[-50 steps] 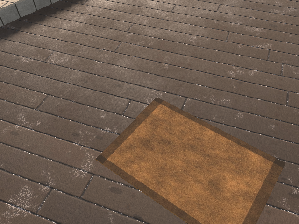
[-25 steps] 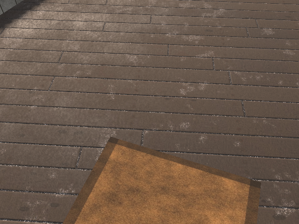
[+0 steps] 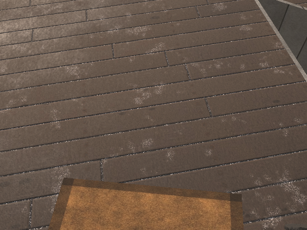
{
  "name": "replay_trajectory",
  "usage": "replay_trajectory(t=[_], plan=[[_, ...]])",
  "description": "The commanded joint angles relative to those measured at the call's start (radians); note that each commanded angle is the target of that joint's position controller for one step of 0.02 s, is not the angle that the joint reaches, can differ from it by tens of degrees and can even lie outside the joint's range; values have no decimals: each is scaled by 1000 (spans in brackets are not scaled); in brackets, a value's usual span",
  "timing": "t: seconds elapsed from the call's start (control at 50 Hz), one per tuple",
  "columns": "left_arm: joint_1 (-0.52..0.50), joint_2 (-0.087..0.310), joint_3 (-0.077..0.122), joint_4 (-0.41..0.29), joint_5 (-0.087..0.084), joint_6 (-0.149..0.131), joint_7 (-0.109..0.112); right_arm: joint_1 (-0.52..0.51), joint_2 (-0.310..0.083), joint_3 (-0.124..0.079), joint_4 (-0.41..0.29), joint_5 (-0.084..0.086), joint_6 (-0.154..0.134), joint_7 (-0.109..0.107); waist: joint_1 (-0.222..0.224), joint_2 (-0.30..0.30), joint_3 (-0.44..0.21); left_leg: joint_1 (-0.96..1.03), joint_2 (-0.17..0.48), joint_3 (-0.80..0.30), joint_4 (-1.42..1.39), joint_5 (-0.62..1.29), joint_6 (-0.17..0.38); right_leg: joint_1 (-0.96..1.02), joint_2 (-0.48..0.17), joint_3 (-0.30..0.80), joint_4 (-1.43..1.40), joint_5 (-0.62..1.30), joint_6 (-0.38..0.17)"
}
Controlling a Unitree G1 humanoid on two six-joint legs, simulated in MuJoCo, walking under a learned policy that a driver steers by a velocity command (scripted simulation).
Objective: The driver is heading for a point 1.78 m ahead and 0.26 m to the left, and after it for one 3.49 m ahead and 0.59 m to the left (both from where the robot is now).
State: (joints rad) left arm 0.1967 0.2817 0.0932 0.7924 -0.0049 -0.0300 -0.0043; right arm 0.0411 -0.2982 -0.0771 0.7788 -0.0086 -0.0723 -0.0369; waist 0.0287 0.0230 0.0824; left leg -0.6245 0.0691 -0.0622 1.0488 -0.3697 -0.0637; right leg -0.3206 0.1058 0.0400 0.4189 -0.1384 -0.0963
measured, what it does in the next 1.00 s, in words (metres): walks ahead: left foot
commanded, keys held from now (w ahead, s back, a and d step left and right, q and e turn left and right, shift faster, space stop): no key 1.00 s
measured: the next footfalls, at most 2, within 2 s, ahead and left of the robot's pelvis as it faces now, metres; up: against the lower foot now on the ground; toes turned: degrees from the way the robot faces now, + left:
left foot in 0.26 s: +0.19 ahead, +0.15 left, +0.00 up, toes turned -5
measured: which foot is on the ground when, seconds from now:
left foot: up 0.00-0.24, down 0.26-1.00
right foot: down 0.00-1.00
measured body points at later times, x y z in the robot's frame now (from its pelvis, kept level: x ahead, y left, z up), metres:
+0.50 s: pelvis +0.10 +0.04 -0.01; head +0.12 +0.03 +0.44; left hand +0.24 +0.29 -0.13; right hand +0.24 -0.23 -0.12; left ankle +0.15 +0.16 -0.74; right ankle +0.05 -0.07 -0.74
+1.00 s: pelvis +0.11 +0.04 +0.00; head +0.12 +0.03 +0.45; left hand +0.21 +0.29 -0.14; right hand +0.20 -0.24 -0.14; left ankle +0.15 +0.16 -0.74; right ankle +0.05 -0.07 -0.74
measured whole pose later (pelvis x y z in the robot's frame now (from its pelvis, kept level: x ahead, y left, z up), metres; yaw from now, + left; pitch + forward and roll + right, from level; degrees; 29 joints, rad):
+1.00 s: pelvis +0.11 +0.04 +0.00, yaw -5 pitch -2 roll +0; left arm 0.20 0.23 0.03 0.97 0.01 0.00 0.02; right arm 0.11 -0.26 -0.04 0.98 0.00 -0.01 -0.02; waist -0.01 0.01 0.04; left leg -0.24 0.00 -0.01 0.50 -0.22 -0.01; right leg -0.11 0.05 0.07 0.49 -0.34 -0.03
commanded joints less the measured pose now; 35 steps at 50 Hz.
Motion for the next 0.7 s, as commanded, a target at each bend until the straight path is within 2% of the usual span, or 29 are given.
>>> replay_trajectory(t=[0.02,0.08,0.16,0.2,0.22,0.24,0.26,0.28,0.3,0.32,0.34,0.38,0.42,0.44,0.5,0.58,0.7], plan=[[-23,165,37,-76,-7,1,24,105,-54,-10,-21,-5,17,-1,-47,-73,-237,86,-15,12,-137,153,-14,120,-255,180,-59,649,-166],[-15,145,25,-69,-4,16,34,35,-56,-3,-39,5,25,8,-16,-109,-226,112,-20,7,-253,248,-11,126,-244,178,-57,535,-128],[0,134,10,-56,9,25,31,-17,-75,-4,-55,7,24,20,10,-130,-186,141,-33,9,-364,204,4,159,-262,228,-19,444,-122],[-4,124,0,-55,8,28,30,-14,-79,-5,-58,5,16,27,3,-140,-175,178,-45,18,-438,162,29,178,-271,262,25,435,-115],[-18,113,-8,-56,3,29,31,8,-73,-4,-52,3,10,31,-20,-137,-172,236,-50,26,-533,215,48,173,-257,266,54,409,-95],[-14,102,-16,-54,1,28,32,35,-75,-3,-45,-6,2,34,-43,-121,-173,342,-35,12,-655,393,73,143,-227,264,76,349,-59],[13,77,-25,-61,20,19,32,57,-126,-11,-46,-24,-4,29,-28,-48,-214,480,73,-84,-643,706,112,91,-169,231,136,235,-11],[115,75,-24,-45,29,11,30,51,-166,-15,-52,-33,4,24,33,98,-255,607,197,-186,-574,968,224,-16,-76,152,217,-81,41],[106,79,-26,-42,25,13,30,57,-75,6,-37,-26,15,21,15,184,-286,590,268,-268,-591,928,324,-24,-72,103,246,-263,87],[63,107,-21,-51,19,19,28,54,-46,19,-35,-13,22,24,0,175,-270,559,259,-286,-616,834,328,-10,-93,87,245,-278,102],[32,100,-19,-54,13,30,29,44,-61,16,-30,-9,29,25,0,159,-255,538,225,-262,-618,749,293,1,-98,72,219,-238,105],[39,87,-21,-39,17,57,24,4,-87,12,-34,-2,32,32,21,115,-213,426,151,-174,-618,560,210,102,-114,74,96,-106,93],[13,108,-18,-31,13,66,19,12,-90,9,-38,-4,27,44,-19,16,-164,391,33,-43,-581,377,121,108,-122,101,63,-5,44],[6,97,-20,-29,11,65,18,15,-87,10,-32,-7,23,47,-24,1,-163,409,9,-13,-567,361,103,94,-131,114,53,-5,24],[-6,83,-26,-20,17,49,16,17,-63,15,-18,-2,25,40,-31,-16,-156,460,2,-4,-544,418,102,77,-143,125,36,42,23],[-2,81,-28,2,15,36,20,22,-65,14,3,0,35,33,-35,-43,-140,475,-3,0,-538,421,105,80,-140,121,32,77,36],[6,79,-31,40,13,30,25,24,-66,12,47,1,45,28,-35,-38,-109,487,-12,2,-554,398,94,81,-141,121,12,67,40]])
